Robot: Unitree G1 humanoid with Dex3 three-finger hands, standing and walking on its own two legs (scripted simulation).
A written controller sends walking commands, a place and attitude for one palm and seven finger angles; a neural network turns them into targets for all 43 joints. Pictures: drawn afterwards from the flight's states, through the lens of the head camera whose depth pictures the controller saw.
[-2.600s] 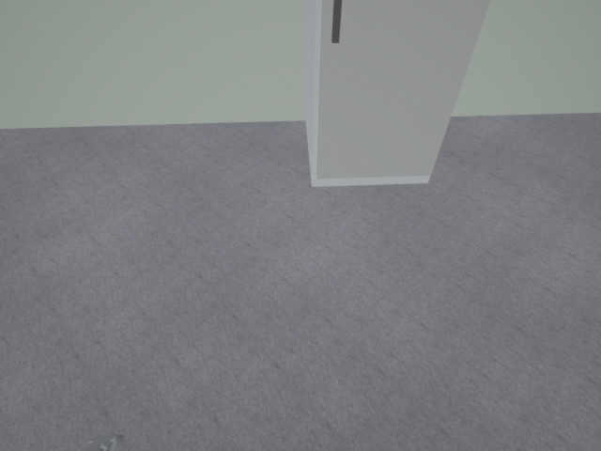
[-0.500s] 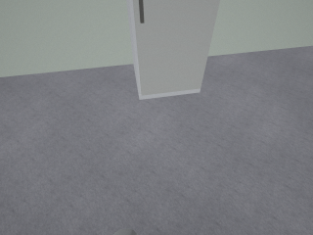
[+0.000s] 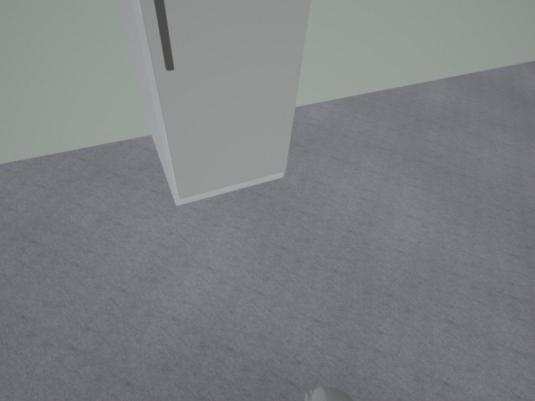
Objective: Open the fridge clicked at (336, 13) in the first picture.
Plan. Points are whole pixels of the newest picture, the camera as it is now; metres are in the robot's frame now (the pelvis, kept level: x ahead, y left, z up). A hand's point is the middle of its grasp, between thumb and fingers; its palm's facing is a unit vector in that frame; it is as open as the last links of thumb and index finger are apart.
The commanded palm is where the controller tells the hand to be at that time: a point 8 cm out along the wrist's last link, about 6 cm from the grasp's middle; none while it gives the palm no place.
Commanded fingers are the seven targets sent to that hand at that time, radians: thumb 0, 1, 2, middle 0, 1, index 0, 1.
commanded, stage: walk to a spot facing it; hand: left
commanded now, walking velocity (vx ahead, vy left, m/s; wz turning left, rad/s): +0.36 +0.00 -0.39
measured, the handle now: (162, 26) +1.04 +0.40 +0.09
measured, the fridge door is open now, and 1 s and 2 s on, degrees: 0 0 0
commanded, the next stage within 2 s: turn to face it in 0.82 s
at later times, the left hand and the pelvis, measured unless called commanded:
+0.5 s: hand (226, 299) +0.34 +0.10 -0.17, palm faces -0.14 -0.97 -0.20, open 7.2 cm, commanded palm none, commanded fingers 0.00 0.90 0.90 -0.20 -0.30 -0.20 -0.30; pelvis +0.21 -0.05 -0.01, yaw -10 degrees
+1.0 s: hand (224, 243) +0.48 +0.13 -0.17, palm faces -0.26 -0.95 -0.15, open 7.4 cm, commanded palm none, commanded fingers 0.00 0.90 0.90 -0.20 -0.30 -0.20 -0.30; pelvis +0.40 -0.03 +0.00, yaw -19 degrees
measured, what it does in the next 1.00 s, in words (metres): walks ahead, turning right: right foot, then left foot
